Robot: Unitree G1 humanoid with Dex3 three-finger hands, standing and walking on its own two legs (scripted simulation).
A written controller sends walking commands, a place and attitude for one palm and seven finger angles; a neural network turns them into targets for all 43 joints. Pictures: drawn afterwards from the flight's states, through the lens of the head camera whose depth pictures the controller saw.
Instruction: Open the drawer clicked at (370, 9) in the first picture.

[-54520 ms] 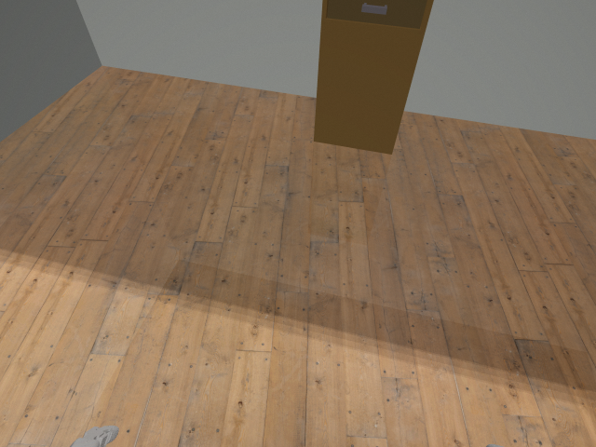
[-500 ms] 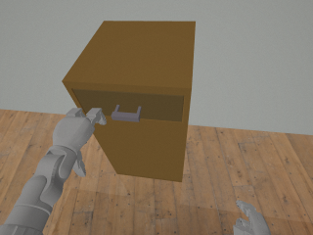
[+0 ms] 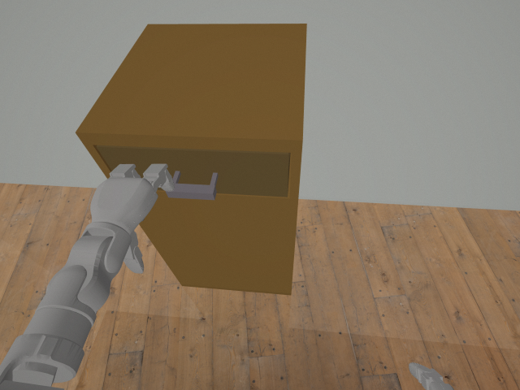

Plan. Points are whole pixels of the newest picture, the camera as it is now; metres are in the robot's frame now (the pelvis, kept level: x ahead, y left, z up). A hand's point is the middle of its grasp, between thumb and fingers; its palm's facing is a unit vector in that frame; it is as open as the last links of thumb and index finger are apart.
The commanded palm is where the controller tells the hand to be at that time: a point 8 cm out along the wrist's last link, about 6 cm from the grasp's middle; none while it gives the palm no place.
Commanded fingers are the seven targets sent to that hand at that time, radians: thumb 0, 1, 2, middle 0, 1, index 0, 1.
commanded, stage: move the hooked fingers above the handle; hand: left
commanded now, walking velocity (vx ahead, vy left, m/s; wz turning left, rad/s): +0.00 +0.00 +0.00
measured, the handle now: (193, 183) +0.50 +0.19 -0.04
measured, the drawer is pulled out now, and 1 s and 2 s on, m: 0.00 0.00 0.00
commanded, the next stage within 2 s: lower the fingers behind the handle in 1.64 s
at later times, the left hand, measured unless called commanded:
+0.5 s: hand (162, 198) +0.42 +0.22 +0.02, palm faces -0.08 -0.05 -1.00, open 13.9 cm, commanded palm +0.40 +0.22 +0.08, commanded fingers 0.00 -0.50 0.30 -0.30 -1.20 -0.30 -1.20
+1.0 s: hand (172, 189) +0.45 +0.21 +0.01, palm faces -0.06 -0.04 -1.00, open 13.9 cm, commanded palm +0.43 +0.22 +0.07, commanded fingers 0.00 -0.50 0.30 -0.30 -1.20 -0.30 -1.20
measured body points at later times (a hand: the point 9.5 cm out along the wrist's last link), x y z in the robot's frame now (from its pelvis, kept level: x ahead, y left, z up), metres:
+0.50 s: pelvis +0.01 +0.01 -0.01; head +0.08 -0.01 +0.44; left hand +0.42 +0.22 +0.07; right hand +0.09 -0.26 -0.14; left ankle -0.03 +0.11 -0.73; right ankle +0.01 -0.11 -0.73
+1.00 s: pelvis +0.00 +0.01 -0.01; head +0.08 +0.00 +0.43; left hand +0.44 +0.21 +0.06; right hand +0.05 -0.26 -0.15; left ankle -0.03 +0.11 -0.73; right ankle +0.01 -0.11 -0.73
